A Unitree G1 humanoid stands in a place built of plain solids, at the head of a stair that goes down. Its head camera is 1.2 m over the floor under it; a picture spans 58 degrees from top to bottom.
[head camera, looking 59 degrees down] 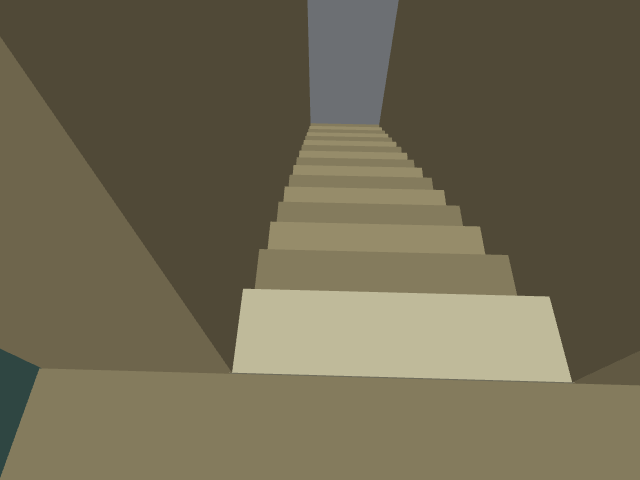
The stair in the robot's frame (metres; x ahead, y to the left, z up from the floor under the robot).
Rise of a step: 0.20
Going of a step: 0.25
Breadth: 0.94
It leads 2 degrees to the right of straight ahead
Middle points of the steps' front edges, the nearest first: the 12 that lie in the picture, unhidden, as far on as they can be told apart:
0.54 -0.23 0.00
0.79 -0.23 -0.20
1.04 -0.24 -0.40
1.30 -0.25 -0.59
1.55 -0.26 -0.79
1.80 -0.26 -0.99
2.05 -0.27 -1.19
2.31 -0.28 -1.39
2.56 -0.28 -1.59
2.81 -0.29 -1.79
3.07 -0.30 -1.99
3.32 -0.30 -2.18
